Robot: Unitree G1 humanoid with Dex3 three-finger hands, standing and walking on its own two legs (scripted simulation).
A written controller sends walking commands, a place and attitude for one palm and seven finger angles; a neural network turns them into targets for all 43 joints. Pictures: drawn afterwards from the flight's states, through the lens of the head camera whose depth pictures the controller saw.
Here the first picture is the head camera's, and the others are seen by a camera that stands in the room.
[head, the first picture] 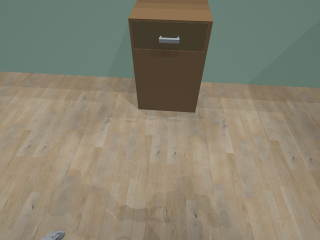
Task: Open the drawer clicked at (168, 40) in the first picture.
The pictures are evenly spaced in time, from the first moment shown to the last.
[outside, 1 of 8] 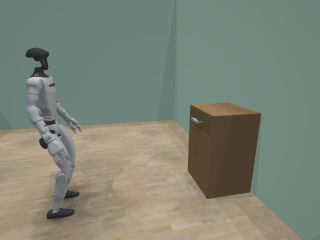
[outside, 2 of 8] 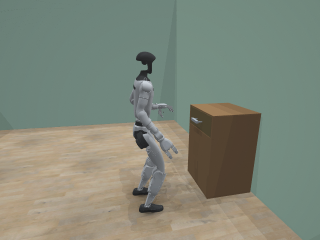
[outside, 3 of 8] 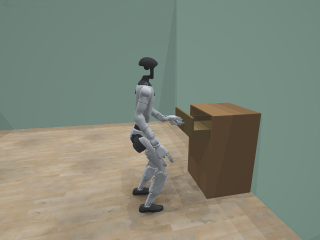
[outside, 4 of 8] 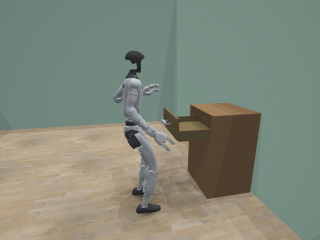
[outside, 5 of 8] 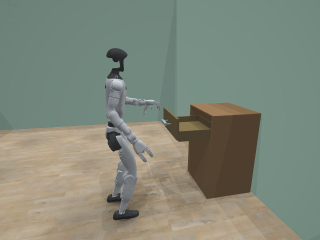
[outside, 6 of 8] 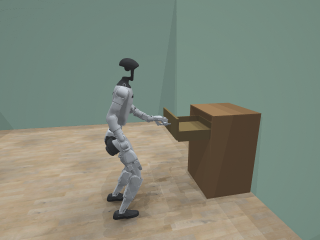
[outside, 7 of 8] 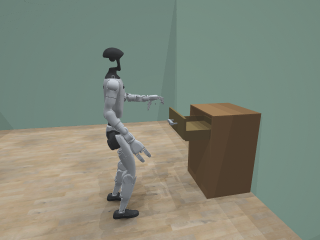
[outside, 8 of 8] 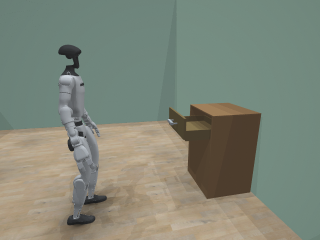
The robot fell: no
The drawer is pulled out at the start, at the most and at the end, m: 0.00 0.30 0.24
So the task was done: yes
